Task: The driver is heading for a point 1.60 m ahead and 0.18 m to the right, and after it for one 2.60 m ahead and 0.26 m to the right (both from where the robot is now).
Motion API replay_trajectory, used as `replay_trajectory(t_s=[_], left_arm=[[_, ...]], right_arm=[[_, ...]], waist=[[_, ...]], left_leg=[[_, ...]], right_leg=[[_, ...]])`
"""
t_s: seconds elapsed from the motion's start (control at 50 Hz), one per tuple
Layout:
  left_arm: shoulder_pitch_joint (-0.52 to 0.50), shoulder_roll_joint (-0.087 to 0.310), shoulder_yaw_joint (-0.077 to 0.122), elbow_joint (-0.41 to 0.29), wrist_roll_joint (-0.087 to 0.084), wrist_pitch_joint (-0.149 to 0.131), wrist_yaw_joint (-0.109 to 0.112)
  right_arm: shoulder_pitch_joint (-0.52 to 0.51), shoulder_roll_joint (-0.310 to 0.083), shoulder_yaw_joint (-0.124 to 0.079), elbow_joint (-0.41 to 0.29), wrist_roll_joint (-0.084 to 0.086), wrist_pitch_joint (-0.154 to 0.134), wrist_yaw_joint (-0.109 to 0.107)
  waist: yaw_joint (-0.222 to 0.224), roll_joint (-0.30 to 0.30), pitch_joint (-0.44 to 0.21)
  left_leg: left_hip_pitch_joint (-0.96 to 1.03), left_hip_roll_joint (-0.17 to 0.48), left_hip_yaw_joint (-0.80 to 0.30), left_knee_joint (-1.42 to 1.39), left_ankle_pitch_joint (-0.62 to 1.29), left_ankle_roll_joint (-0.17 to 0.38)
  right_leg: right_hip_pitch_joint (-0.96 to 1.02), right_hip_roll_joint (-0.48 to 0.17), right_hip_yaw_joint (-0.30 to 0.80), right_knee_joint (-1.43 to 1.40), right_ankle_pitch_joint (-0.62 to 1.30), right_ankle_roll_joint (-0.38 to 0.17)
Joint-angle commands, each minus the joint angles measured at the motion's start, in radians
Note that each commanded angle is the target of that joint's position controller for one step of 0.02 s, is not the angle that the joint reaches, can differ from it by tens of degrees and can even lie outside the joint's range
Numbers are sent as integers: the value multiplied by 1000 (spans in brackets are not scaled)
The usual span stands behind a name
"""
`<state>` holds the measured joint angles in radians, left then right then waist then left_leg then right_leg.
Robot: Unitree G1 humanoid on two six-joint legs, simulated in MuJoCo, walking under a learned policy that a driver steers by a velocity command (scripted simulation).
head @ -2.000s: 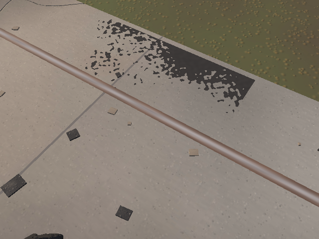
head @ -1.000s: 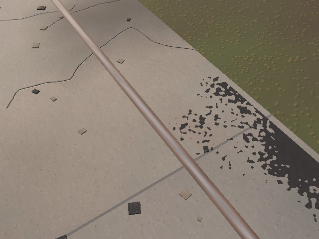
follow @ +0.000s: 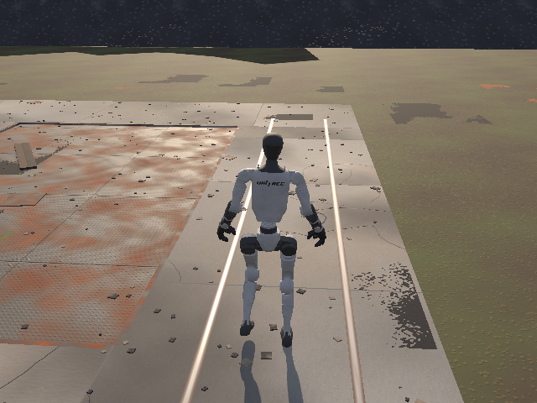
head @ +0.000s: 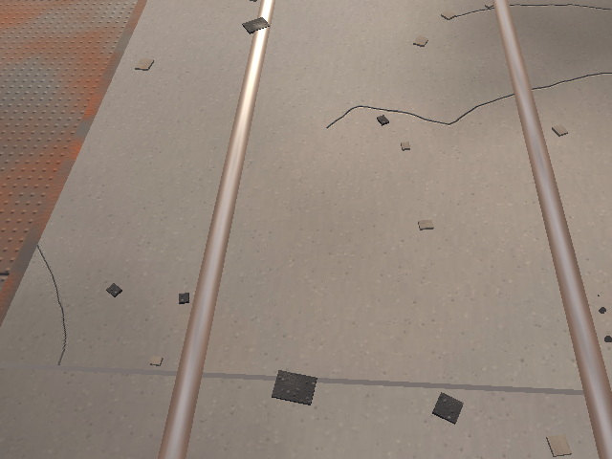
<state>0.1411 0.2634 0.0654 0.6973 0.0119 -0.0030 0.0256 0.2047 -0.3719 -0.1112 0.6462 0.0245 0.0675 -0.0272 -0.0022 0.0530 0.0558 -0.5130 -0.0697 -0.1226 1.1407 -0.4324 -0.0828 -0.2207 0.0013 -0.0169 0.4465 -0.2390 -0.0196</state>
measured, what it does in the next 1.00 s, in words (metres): walks ahead: left foot, then right foot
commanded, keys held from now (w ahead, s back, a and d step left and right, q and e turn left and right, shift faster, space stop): no key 0.06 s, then w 0.44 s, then w+e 0.50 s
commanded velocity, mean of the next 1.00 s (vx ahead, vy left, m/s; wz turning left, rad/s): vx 0.35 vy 0.00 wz -0.03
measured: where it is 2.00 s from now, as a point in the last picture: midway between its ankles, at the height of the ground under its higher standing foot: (377, 273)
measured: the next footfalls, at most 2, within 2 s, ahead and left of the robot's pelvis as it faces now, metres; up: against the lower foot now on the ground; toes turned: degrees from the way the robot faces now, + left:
left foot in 0.24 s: +0.02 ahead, +0.15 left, +0.00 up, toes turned +4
right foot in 0.72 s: +0.40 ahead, -0.05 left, +0.00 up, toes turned +0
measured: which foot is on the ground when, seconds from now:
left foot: up 0.00-0.22, down 0.24-0.74, up 0.76-1.00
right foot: down 0.00-0.24, up 0.26-0.70, down 0.72-1.00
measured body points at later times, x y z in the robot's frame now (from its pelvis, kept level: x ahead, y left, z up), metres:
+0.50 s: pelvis +0.08 +0.06 +0.01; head +0.10 +0.08 +0.45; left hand +0.22 +0.34 -0.10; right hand +0.14 -0.22 -0.10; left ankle -0.02 +0.14 -0.74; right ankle +0.22 -0.10 -0.68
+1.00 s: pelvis +0.37 +0.02 +0.00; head +0.40 +0.01 +0.45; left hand +0.47 +0.30 -0.10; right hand +0.52 -0.26 -0.08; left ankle +0.52 +0.20 -0.67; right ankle +0.36 -0.05 -0.74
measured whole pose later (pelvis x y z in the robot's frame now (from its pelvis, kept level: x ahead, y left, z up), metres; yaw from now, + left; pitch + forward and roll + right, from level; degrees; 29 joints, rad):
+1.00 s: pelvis +0.37 +0.02 +0.00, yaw -7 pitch +1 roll -1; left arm 0.32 0.29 0.05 0.74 -0.01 -0.06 -0.01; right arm 0.15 -0.31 -0.03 0.65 -0.02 -0.10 -0.01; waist 0.05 0.03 0.04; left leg -0.67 0.10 -0.10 0.87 -0.13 -0.06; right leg -0.17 0.12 0.09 0.33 -0.17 -0.10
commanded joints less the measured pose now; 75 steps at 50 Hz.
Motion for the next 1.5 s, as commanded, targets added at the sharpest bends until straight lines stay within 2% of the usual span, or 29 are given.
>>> replay_trajectory(t_s=[0.02,0.06,0.14,0.22,0.24,0.26,0.28,0.32,0.38,0.5,0.62,0.7,0.72,0.74,0.76,0.78,0.8,0.84,0.92,1.02,1.1,1.18,1.2,1.22,1.24,1.26,1.28,1.32,1.5], left_arm=[[-13,151,34,-65,3,-1,15],[6,175,41,-55,0,5,11],[25,220,51,-36,-28,6,-13],[35,174,25,-1,-47,-13,-36],[23,104,0,-1,-28,-25,-44],[-12,32,-24,-61,4,-45,-54],[-95,133,5,-84,-26,-56,-45],[-53,179,25,-57,-52,-65,-50],[-40,155,26,-33,-28,-79,-56],[-136,85,-5,-53,-29,-82,-68],[-219,92,-18,-92,-42,-87,-103],[4,176,25,-50,-35,-78,-94],[147,218,46,-19,-39,-70,-81],[274,331,75,-15,-28,-64,-69],[286,269,57,-6,-44,-65,-71],[234,229,41,-12,-36,-66,-66],[182,214,38,-22,-30,-67,-62],[91,168,22,-42,-12,-72,-56],[64,168,24,-54,-20,-78,-41],[143,204,36,-23,-36,-67,-19],[214,204,39,2,-48,-48,-10],[197,172,32,-6,-35,-34,-12],[201,110,9,-20,-24,-38,-19],[323,36,-15,-48,-42,-47,-20],[332,110,-8,-49,-56,-50,-17],[244,187,14,-48,-57,-45,-15],[176,192,18,-61,-45,-39,-14],[125,167,23,-83,-36,-35,-23],[-11,57,-14,-123,-27,-37,-52]], right_arm=[[-52,-46,-9,-93,5,-12,2],[-69,-23,4,-106,-8,-15,6],[-62,-9,26,-103,-7,-24,22],[100,-15,23,-17,-6,-50,31],[191,-40,16,8,-3,-56,25],[246,-166,-9,3,-13,-60,17],[259,-177,-15,1,-23,-84,28],[172,-75,18,0,-22,-121,30],[139,-41,35,-1,-24,-133,24],[187,-62,28,39,-21,-137,16],[233,-86,18,98,-11,-137,16],[203,-118,9,97,-24,-115,1],[216,-111,16,86,-31,-112,-9],[315,-18,47,42,-43,-128,1],[296,2,63,58,-43,-160,13],[179,-72,42,21,4,-185,29],[102,-76,48,-5,20,-201,33],[71,-70,42,-9,-18,-204,22],[99,-31,48,-10,-45,-168,17],[-122,25,71,-67,-42,-180,20],[-195,-12,58,-87,-17,-193,37],[-46,-72,21,-56,-14,-207,35],[81,-116,6,-47,-33,-210,27],[186,-203,-18,-20,-52,-197,24],[205,-142,-8,-8,-30,-188,34],[157,-69,11,-20,-27,-183,32],[110,-43,21,-24,-32,-177,29],[57,-5,35,-9,-40,-174,26],[69,-66,15,80,-19,-180,34]], waist=[[34,-206,-70],[46,-209,-101],[60,-240,-91],[-34,-167,-69],[-73,-88,-114],[-70,192,-144],[-123,143,-74],[-69,116,46],[-44,84,55],[-70,50,46],[-77,34,90],[60,63,-116],[123,36,-208],[101,-189,-368],[103,-254,-486],[119,-208,-341],[102,-127,-219],[22,-61,-88],[-27,-107,-48],[56,-108,-19],[76,-127,-38],[-23,-164,-102],[-82,-98,-229],[-54,181,-382],[-59,243,-370],[-84,123,-233],[-79,50,-151],[-44,52,-58],[-43,5,-6]], left_leg=[[-111,52,39,-37,28,-35],[-58,72,51,-151,0,-36],[126,74,141,-400,-17,14],[488,38,181,-761,175,110],[650,130,49,-780,167,135],[750,373,-324,-834,84,258],[632,460,-501,-932,-35,388],[570,379,-367,-977,-155,346],[550,307,-209,-1016,112,294],[491,253,-21,-1029,367,276],[564,322,64,-1019,444,256],[623,291,173,-652,1130,189],[470,260,202,-428,1085,151],[47,138,208,0,636,74],[-113,-4,47,205,-90,57],[-225,57,-23,269,-57,75],[-234,104,-3,223,13,96],[-144,173,11,52,112,99],[-70,179,45,-88,181,38],[10,113,71,-485,511,0],[56,82,31,-624,515,8],[275,85,43,-713,371,89],[504,213,-65,-695,317,153],[862,448,-474,-742,122,308],[865,508,-689,-821,-94,334],[754,463,-551,-841,-116,291],[644,417,-402,-846,12,261],[485,343,-215,-895,215,244],[423,302,92,-997,485,275]], right_leg=[[169,-241,164,-134,354,-204],[202,-262,158,-120,391,-218],[90,-264,161,-207,-56,-212],[-100,-223,110,-119,-152,-143],[-206,-167,38,39,-169,-78],[-452,-33,-101,358,-308,22],[-564,-30,3,544,-384,30],[-625,-96,54,615,-206,1],[-600,-113,44,565,12,12],[-487,-75,5,272,250,63],[-442,-51,-7,112,259,-15],[-101,74,-84,104,157,-104],[160,60,-32,116,168,-133],[587,-211,447,107,13,-308],[675,-330,852,-112,-157,-381],[574,-315,768,-165,-233,-328],[421,-280,642,-180,-196,-294],[146,-201,464,-219,9,-264],[-55,-145,348,-278,167,-288],[-121,-67,258,-244,155,-212],[-6,-108,361,-158,88,-187],[50,-96,420,40,163,-126],[-29,-40,358,275,105,-91],[-363,111,200,619,-229,-17],[-527,50,191,793,-345,-2],[-571,5,197,855,-252,6],[-557,-27,161,853,-176,13],[-507,-77,152,775,-91,21],[-437,-85,84,345,175,28]])
Keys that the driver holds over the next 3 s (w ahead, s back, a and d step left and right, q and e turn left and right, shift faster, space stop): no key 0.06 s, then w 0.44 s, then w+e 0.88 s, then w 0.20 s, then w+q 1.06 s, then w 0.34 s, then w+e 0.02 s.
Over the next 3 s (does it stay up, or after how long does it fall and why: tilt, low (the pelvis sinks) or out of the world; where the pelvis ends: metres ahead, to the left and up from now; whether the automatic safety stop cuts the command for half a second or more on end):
stays up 1.43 -0.19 0.01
